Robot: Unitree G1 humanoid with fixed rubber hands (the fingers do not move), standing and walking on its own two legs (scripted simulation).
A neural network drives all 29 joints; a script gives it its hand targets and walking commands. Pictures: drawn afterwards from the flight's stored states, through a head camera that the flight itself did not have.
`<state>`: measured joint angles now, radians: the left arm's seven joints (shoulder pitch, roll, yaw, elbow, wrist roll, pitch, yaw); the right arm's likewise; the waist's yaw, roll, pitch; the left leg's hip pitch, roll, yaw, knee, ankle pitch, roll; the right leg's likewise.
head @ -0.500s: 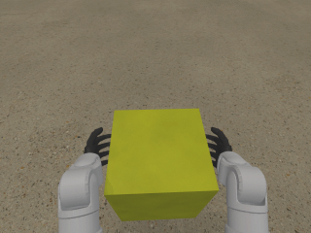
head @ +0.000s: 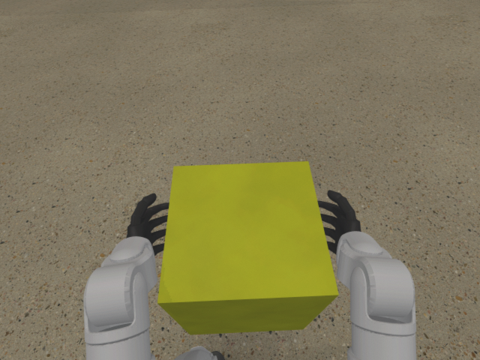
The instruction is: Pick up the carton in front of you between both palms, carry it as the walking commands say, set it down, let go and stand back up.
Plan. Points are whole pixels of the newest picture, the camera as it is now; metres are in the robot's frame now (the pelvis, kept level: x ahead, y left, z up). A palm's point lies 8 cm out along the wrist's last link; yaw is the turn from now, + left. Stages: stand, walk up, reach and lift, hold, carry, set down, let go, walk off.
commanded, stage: carry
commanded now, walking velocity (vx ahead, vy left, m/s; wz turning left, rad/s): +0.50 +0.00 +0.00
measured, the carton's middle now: (244, 255) +0.28 +0.01 +0.01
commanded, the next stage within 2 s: none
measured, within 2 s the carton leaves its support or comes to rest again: neither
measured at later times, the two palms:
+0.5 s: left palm (167, 111) +0.60 +0.17 +0.09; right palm (301, 101) +0.61 -0.13 +0.09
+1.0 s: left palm (187, 39) +0.93 +0.16 +0.10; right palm (288, 35) +0.94 -0.14 +0.10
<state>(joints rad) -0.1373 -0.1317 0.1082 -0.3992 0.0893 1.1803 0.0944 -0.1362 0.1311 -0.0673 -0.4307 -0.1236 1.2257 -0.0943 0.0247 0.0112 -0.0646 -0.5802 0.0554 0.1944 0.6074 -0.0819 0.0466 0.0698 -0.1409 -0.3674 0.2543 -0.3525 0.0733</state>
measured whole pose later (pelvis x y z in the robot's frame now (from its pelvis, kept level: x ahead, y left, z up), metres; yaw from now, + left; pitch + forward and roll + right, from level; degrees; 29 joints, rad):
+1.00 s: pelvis +0.67 +0.00 +0.01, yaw +3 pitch +4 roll +1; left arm -0.16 -0.13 0.10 -0.38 0.11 1.20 0.09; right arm -0.14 0.13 -0.08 -0.41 -0.12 1.23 -0.10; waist 0.00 0.01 -0.09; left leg -0.58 0.10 0.15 0.58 -0.06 -0.01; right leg 0.02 -0.04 -0.20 0.20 -0.28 -0.01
